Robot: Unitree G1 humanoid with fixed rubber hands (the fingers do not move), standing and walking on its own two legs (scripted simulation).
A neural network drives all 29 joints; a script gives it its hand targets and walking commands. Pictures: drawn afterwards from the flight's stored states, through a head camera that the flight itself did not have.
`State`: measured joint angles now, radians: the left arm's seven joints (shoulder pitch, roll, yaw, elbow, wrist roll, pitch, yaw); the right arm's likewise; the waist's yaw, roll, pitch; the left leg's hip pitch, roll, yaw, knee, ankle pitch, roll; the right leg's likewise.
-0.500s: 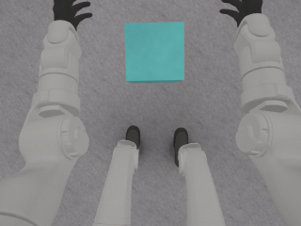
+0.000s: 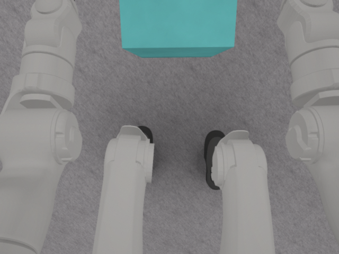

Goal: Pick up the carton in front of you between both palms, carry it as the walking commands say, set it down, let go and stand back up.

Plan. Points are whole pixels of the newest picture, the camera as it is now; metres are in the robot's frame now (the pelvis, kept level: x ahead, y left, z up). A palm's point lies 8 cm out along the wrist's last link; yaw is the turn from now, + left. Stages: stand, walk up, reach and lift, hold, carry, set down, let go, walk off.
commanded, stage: reach and lift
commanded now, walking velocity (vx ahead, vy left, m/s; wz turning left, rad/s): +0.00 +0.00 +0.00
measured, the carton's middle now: (176, 8) +0.57 +0.03 -0.31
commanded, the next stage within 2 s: none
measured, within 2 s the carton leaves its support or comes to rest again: leaves its support in 1.18 s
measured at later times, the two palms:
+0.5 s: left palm out of the picture +0.56 +0.20 -0.24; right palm out of the picture +0.58 -0.15 -0.24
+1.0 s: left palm out of the picture +0.56 +0.18 -0.24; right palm out of the picture +0.57 -0.13 -0.24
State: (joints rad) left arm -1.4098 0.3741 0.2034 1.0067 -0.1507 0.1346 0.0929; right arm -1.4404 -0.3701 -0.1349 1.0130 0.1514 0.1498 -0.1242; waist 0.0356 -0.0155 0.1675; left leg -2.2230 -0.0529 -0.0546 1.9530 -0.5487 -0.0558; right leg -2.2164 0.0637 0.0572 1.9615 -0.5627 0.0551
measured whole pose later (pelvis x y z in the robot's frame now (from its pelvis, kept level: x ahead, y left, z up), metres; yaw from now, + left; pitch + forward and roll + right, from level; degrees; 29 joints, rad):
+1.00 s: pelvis -0.01 +0.00 -0.07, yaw +0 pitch +34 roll +0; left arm -1.58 0.31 0.30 1.04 -0.03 0.18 0.03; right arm -1.62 -0.30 -0.23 1.09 0.03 0.18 -0.07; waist 0.04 -0.01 0.49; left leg -2.21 -0.03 -0.04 2.23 -0.61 -0.05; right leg -2.21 0.07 0.05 2.24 -0.63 0.05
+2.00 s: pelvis +0.01 +0.00 +0.12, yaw +0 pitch +41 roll +0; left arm -0.94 -0.03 0.47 0.61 0.24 0.42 0.02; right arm -0.96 0.03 -0.46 0.65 -0.22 0.41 -0.05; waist 0.02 -0.02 -0.20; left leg -1.80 -0.10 -0.11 1.56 -0.48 -0.07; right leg -1.79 0.11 0.11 1.57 -0.49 0.07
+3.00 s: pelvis +0.09 +0.00 +0.34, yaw +0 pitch +0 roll +0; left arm -0.26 -0.15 0.26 0.38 0.26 0.57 0.00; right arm -0.27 0.15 -0.26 0.39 -0.25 0.56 -0.01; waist 0.00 -0.01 -0.08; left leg -0.24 -0.04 -0.14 0.45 -0.22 -0.02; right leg -0.23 0.04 0.15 0.46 -0.23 0.02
